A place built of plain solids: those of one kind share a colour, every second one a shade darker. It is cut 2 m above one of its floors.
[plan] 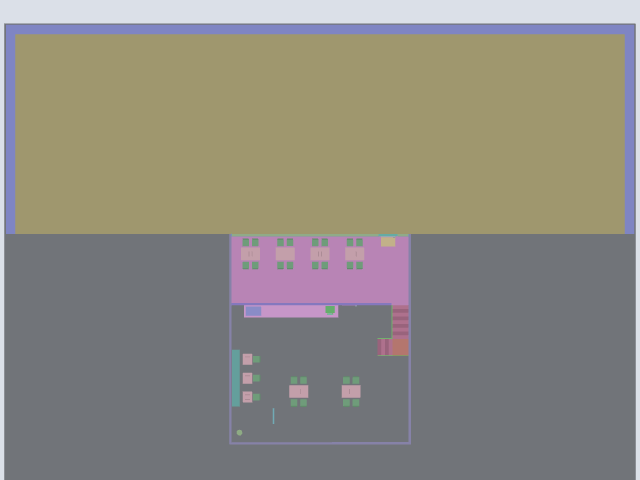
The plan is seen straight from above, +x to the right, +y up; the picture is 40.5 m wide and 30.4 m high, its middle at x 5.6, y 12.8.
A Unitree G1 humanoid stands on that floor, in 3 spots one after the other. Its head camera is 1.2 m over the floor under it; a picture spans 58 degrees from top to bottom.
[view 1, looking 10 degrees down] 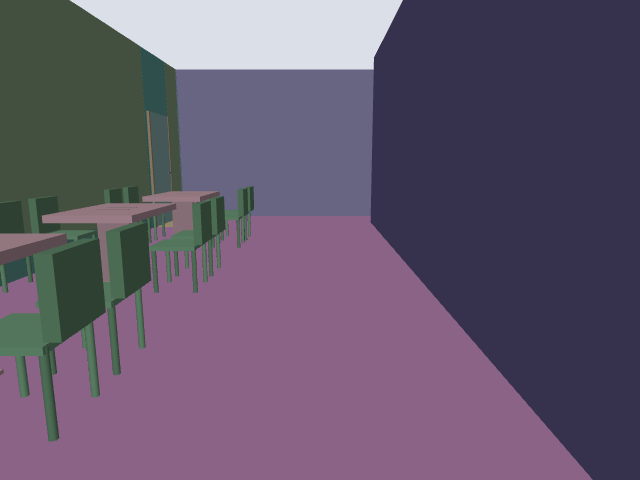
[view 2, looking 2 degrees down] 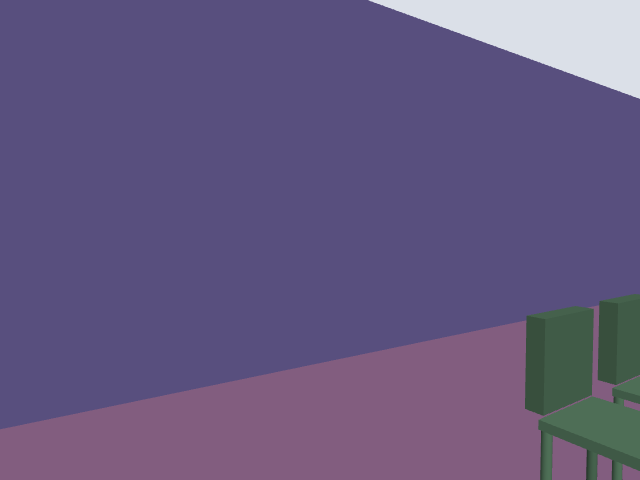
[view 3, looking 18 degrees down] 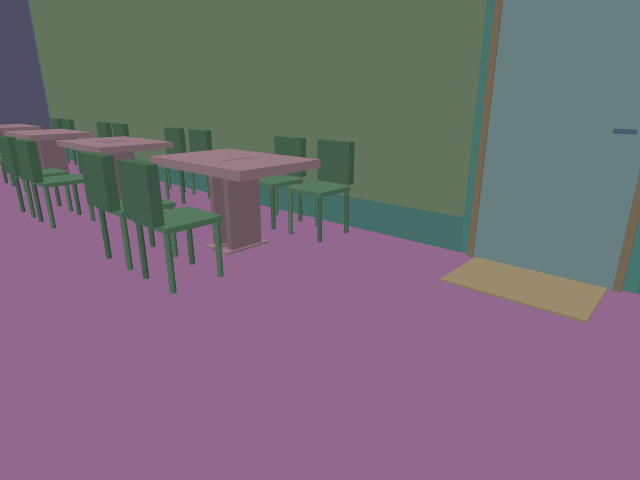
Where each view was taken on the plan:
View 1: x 1.20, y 9.86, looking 0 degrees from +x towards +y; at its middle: upper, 6.91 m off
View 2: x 9.91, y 11.93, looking -123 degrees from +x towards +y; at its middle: entrance_wall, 3.72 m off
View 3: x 10.70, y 9.76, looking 132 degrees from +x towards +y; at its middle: side_chair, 3.78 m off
